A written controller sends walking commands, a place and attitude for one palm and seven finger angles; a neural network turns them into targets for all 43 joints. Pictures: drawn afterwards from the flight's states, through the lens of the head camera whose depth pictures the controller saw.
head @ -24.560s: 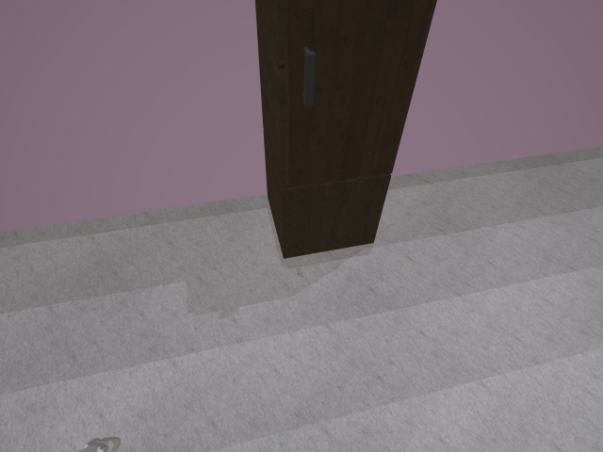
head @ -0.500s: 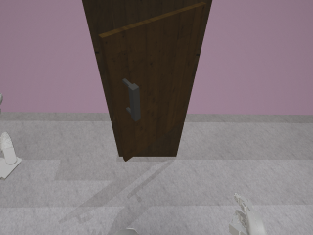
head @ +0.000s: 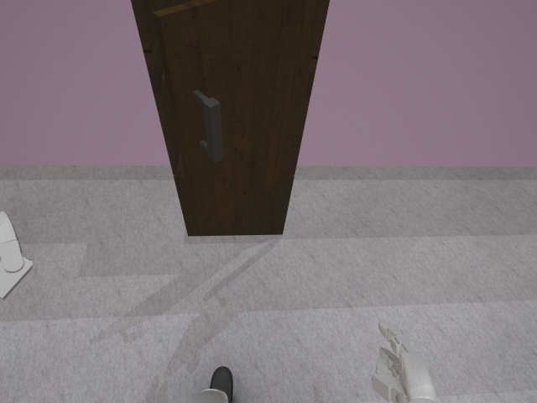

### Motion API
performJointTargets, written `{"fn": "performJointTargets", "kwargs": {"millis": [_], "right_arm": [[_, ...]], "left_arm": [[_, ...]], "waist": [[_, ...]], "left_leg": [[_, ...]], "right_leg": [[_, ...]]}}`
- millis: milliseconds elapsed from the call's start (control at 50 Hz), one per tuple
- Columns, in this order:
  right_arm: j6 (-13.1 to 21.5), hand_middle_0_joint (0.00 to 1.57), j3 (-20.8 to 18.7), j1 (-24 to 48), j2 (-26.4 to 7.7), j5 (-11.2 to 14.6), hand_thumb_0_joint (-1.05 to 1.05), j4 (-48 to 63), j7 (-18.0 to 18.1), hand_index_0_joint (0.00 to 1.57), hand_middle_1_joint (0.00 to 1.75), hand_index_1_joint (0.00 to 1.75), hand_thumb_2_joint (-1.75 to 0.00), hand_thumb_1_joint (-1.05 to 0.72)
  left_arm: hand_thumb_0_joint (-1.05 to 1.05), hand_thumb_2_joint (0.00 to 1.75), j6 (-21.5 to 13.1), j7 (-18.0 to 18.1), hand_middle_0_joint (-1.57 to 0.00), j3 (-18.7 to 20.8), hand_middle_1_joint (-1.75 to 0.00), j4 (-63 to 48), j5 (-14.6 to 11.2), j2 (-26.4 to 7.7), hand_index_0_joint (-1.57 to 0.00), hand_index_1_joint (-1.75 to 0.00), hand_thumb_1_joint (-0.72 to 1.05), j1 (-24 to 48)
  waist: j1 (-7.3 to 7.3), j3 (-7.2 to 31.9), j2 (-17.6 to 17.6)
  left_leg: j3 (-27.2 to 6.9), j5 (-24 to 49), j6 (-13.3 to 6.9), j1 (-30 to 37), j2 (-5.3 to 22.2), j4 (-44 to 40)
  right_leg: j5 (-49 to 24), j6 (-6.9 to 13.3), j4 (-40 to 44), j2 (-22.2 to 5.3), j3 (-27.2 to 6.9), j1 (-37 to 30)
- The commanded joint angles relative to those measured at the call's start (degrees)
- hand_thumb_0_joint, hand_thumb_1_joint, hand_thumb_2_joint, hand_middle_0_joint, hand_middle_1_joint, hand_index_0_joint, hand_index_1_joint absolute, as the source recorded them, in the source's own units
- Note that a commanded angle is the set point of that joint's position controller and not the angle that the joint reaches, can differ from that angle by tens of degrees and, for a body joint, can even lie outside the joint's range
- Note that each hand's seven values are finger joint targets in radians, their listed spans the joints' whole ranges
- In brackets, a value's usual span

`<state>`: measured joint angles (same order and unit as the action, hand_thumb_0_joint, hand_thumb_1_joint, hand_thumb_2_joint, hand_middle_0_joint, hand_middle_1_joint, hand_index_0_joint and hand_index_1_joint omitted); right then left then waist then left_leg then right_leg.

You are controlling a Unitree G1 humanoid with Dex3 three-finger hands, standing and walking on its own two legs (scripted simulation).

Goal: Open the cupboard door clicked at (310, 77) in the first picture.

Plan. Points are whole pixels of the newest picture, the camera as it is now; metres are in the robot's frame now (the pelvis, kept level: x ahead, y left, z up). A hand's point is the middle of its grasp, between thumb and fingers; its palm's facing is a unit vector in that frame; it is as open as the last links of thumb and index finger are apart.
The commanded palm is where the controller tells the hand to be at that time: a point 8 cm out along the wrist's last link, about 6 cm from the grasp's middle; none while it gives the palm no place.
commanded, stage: stop stepping back and stand still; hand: left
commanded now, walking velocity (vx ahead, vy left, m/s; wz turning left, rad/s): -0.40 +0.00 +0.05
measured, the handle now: (207, 127) +0.57 +0.18 +0.05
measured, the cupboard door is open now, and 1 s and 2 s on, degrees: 40 40 40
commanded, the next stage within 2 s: let the arm hang, fingers relaxed in 1.44 s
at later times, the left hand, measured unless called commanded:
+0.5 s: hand (58, 371) +0.13 +0.20 +0.17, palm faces +0.34 -0.80 -0.49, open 7.4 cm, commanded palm +0.08 +0.25 +0.19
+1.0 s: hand out of the picture +0.10 +0.25 +0.17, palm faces +0.40 -0.80 -0.45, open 7.4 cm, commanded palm +0.05 +0.29 +0.19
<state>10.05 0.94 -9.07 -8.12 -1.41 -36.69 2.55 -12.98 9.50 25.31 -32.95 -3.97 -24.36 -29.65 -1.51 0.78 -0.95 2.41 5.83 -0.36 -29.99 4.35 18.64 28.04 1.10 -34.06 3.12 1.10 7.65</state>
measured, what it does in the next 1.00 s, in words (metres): walks backwards: right foot, then left foot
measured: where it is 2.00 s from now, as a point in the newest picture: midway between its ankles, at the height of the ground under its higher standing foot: outside the picture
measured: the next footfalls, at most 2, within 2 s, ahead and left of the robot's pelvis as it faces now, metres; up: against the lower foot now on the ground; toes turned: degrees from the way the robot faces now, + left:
right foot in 0.02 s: -0.12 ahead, -0.12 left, +0.00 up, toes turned -1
left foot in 0.20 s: +0.07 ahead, +0.07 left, +0.00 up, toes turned -1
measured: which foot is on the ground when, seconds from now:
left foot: down 0.00-0.04, up 0.06-0.18, down 0.20-0.40, up 0.42-0.70, down 0.72-1.00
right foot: up 0.00-0.00, down 0.02-0.24, up 0.26-0.36, down 0.38-1.00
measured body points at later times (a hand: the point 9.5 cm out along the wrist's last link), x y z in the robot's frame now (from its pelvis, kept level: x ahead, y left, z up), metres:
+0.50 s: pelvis -0.07 -0.04 +0.01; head -0.08 -0.05 +0.46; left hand +0.10 +0.24 +0.20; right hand +0.05 -0.30 -0.09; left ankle -0.04 +0.08 -0.67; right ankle -0.09 -0.11 -0.73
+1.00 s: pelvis -0.10 -0.01 +0.01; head -0.10 +0.00 +0.46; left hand +0.07 +0.29 +0.20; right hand +0.09 -0.23 -0.05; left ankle -0.09 +0.11 -0.73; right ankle -0.09 -0.11 -0.73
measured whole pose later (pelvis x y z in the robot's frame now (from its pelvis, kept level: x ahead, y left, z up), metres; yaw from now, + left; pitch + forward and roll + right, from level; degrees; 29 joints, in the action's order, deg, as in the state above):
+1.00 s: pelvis -0.10 -0.01 +0.01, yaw -1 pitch -1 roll +0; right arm 6.3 1.2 -9.9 -10.2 0.2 -33.2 3.7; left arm -12.3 8.3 22.9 -27.3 -1.8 -23.5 -31.5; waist -0.5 -0.3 -1.4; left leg 4.6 -14.4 0.2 -12.4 2.2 27.8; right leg 13.9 1.3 -27.7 -0.2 4.1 12.9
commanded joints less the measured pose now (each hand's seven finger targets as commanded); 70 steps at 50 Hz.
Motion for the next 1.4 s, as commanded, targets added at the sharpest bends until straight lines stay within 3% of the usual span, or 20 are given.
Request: {"fn": "performJointTargets", "kwargs": {"millis": [0,40,80,140,160,200,220,240,300,340,360,400,440,520,640,700,780,920,1140,1380], "right_arm": [[0.01,0.2,-3.62,3.55,-8.81,0.74,0.0,6.32,0.67,0.2,0.3,0.3,-0.9,-0.9],[0.38,0.2,-2.0,5.87,-8.16,0.59,0.0,8.08,0.99,0.2,0.3,0.3,-0.9,-0.9],[-0.15,0.2,-2.16,5.56,-8.53,2.09,0.0,10.32,1.67,0.2,0.3,0.3,-0.9,-0.9],[-1.75,0.2,-1.17,4.39,-8.8,1.97,0.0,9.36,2.35,0.2,0.3,0.3,-0.9,-0.9],[-1.56,0.2,-1.71,3.01,-10.46,1.98,0.0,8.5,2.49,0.2,0.3,0.3,-0.9,-0.9],[-0.76,0.2,-2.69,0.0,-12.46,2.18,0.0,8.44,1.97,0.2,0.3,0.3,-0.9,-0.9],[0.1,0.2,-3.05,-0.48,-12.64,2.75,0.0,8.42,1.6,0.2,0.3,0.3,-0.9,-0.9],[0.54,0.2,-3.25,-0.07,-12.06,1.77,0.0,8.02,1.71,0.2,0.3,0.3,-0.9,-0.9],[0.67,0.2,-2.84,1.38,-11.55,1.13,0.0,8.8,1.98,0.2,0.3,0.3,-0.9,-0.9],[-0.01,0.2,-2.97,2.39,-11.4,1.37,0.0,10.4,2.01,0.2,0.3,0.3,-0.9,-0.9],[-0.65,0.2,-3.12,2.19,-10.79,1.45,0.0,11.03,1.76,0.2,0.3,0.3,-0.9,-0.9],[-1.99,0.2,-4.1,3.07,-11.12,1.4,0.0,10.34,1.37,0.2,0.3,0.3,-0.9,-0.9],[-1.83,0.2,-4.32,0.55,-11.39,0.8,0.0,7.77,1.39,0.2,0.3,0.3,-0.9,-0.9],[-0.89,0.2,-3.28,0.95,-9.96,1.13,0.0,6.86,2.71,0.2,0.3,0.3,-0.9,-0.9],[0.58,0.2,-3.29,-0.04,-9.58,1.14,0.0,7.26,2.59,0.2,0.3,0.3,-0.9,-0.9],[-0.32,0.2,-4.3,0.41,-11.45,1.61,0.0,8.81,1.89,0.2,0.3,0.3,-0.9,-0.9],[-1.17,0.2,-3.65,0.36,-10.44,1.78,0.0,9.44,1.54,0.2,0.3,0.3,-0.9,-0.9],[-1.56,0.2,-2.95,1.64,-10.29,1.72,0.0,10.77,1.64,0.2,0.3,0.3,-0.9,-0.9],[-0.66,0.2,-2.23,1.72,-10.37,1.41,0.0,10.97,1.91,0.2,0.3,0.3,-0.9,-0.9],[0.15,0.2,-2.64,0.79,-10.27,1.25,0.0,10.04,1.8,0.2,0.3,0.3,-0.9,-0.9]], "left_arm": [[0.0,0.9,-5.52,0.03,-0.2,9.49,-0.3,-13.31,-0.24,-15.59,-0.2,-0.3,0.9,3.07],[0.0,0.9,-6.29,0.82,-0.2,13.36,-0.3,-12.26,0.48,-19.35,-0.2,-0.3,0.9,1.55],[0.0,0.9,-4.27,-0.12,-0.2,11.95,-0.3,-10.55,1.6,-15.86,-0.2,-0.3,0.9,-3.1],[0.0,0.9,-1.75,-0.34,-0.2,9.83,-0.3,-6.65,0.09,-11.44,-0.2,-0.3,0.9,-6.49],[0.0,0.9,-1.61,-0.18,-0.2,9.68,-0.3,-6.57,-0.36,-11.94,-0.2,-0.3,0.9,-4.95],[0.0,0.9,-1.74,-0.37,-0.2,7.18,-0.3,-5.83,-0.61,-10.81,-0.2,-0.3,0.9,-1.6],[0.0,0.9,-1.6,-0.67,-0.2,4.98,-0.3,-2.91,-0.5,-9.56,-0.2,-0.3,0.9,0.73],[0.0,0.9,-1.17,-0.29,-0.2,5.78,-0.3,-0.73,0.29,-9.61,-0.2,-0.3,0.9,-0.77],[0.0,0.9,-0.8,0.12,-0.2,5.67,-0.3,-3.3,1.53,-10.29,-0.2,-0.3,0.9,1.22],[0.0,0.9,-1.21,-0.01,-0.2,6.05,-0.3,-6.3,1.94,-10.78,-0.2,-0.3,0.9,-1.17],[0.0,0.9,-1.3,-0.17,-0.2,6.0,-0.3,-6.31,2.12,-10.79,-0.2,-0.3,0.9,-3.05],[0.0,0.9,-1.55,-0.08,-0.2,6.77,-0.3,-7.97,2.1,-12.15,-0.2,-0.3,0.9,-2.3],[0.0,0.9,-2.48,-0.12,-0.2,7.46,-0.3,-6.36,2.18,-11.69,-0.2,-0.3,0.9,-0.43],[0.0,0.9,-4.67,-0.13,-0.2,5.52,-0.3,-0.8,3.24,-10.68,-0.2,-0.3,0.9,5.45],[0.0,0.9,-3.73,1.17,-0.2,4.81,-0.3,1.93,2.81,-8.03,-0.2,-0.3,0.9,-0.06],[0.0,0.9,-3.74,0.9,-0.2,4.55,-0.3,-3.58,2.48,-8.25,-0.2,-0.3,0.9,0.21],[0.0,0.9,-3.12,0.51,-0.2,5.88,-0.3,-5.8,2.9,-9.74,-0.2,-0.3,0.9,-0.86],[0.0,0.9,-2.29,0.41,-0.2,5.93,-0.3,-5.04,1.8,-8.77,-0.2,-0.3,0.9,-0.76],[0.0,0.9,-1.05,0.09,-0.2,2.33,-0.3,-4.18,2.62,-6.31,-0.2,-0.3,0.9,5.08],[0.0,0.9,-1.69,0.59,-0.2,4.14,-0.3,-4.18,2.72,-7.02,-0.2,-0.3,0.9,0.35]], "waist": [[0.74,10.76,-2.79],[-0.81,8.25,-6.44],[0.01,10.36,-10.33],[2.88,9.21,0.0],[3.44,10.03,2.95],[3.02,10.54,8.7],[2.58,6.83,9.34],[1.72,4.4,11.94],[1.63,-0.11,12.2],[1.42,1.09,11.61],[1.59,1.33,5.66],[0.79,-2.08,-11.41],[3.02,-3.63,-7.44],[3.03,-1.07,0.0],[0.81,4.47,-6.68],[0.95,8.79,-1.86],[2.0,9.49,2.55],[1.53,3.68,5.62],[1.59,-0.27,6.59],[1.34,1.93,4.94]], "left_leg": [[-1.91,-15.91,1.81,22.99,0.37,15.8],[-1.02,-30.97,2.44,7.18,-5.15,33.27],[-0.67,-26.69,0.98,-0.25,-5.39,30.12],[3.19,-8.59,-0.37,15.43,-7.57,15.41],[0.71,5.04,-1.91,22.91,-4.78,12.1],[-10.35,18.76,-6.82,28.55,5.25,8.16],[-16.27,10.01,-8.03,26.08,8.92,3.22],[-20.39,-2.51,-9.1,20.12,10.35,-1.33],[-14.29,-32.41,-6.22,5.05,6.48,-8.94],[-8.06,-37.32,-3.33,-1.22,1.68,-4.1],[-4.33,-35.97,-1.49,-1.17,-2.19,4.8],[-3.63,-30.34,1.34,0.99,-6.67,39.25],[-5.55,-25.16,1.72,-1.61,-4.37,48.33],[-1.13,-21.64,0.61,0.75,-2.07,31.55],[3.27,-19.01,-1.65,12.73,-4.47,6.18],[-1.37,1.88,-3.01,21.85,1.64,6.0],[0.65,7.8,-1.28,20.84,0.78,9.51],[-2.24,-10.13,-0.72,14.9,1.11,3.29],[-4.08,-29.18,-0.87,9.39,1.69,-3.37],[-3.69,-25.79,-0.38,10.03,0.21,-1.36]], "right_leg": [[-20.81,4.99,22.19,-13.65,-13.11,12.69],[-44.82,6.43,18.24,-21.91,-13.11,8.58],[-68.78,3.44,6.98,-16.69,-6.95,-5.22],[-61.36,0.57,2.33,-11.28,-0.69,1.3],[-55.35,-1.79,-0.85,-9.37,0.19,5.48],[-16.5,-4.54,-9.36,-3.25,-0.08,11.87],[2.28,-4.1,-11.84,-2.49,-0.92,14.97],[6.14,-2.98,-11.39,-1.89,-1.48,13.75],[0.84,-1.27,-3.36,-2.81,1.95,2.06],[-5.71,-0.2,6.05,-3.27,3.16,-5.84],[-2.12,1.47,12.06,-6.89,-1.2,-3.74],[17.94,8.56,29.54,-25.63,-29.4,17.34],[12.66,7.3,28.48,-23.6,-24.39,19.36],[-13.43,5.18,20.06,-17.46,-10.45,7.51],[-35.14,1.52,12.06,-15.44,-8.39,-4.05],[-42.7,-2.9,5.79,-9.9,-3.89,-2.6],[-47.95,-1.02,4.94,-8.63,-2.85,-3.03],[-25.0,-0.99,9.48,-5.92,-2.19,-0.35],[-13.86,-1.85,12.9,-4.3,-1.11,0.31],[-15.42,-1.44,14.31,-5.02,-0.96,-0.96]]}}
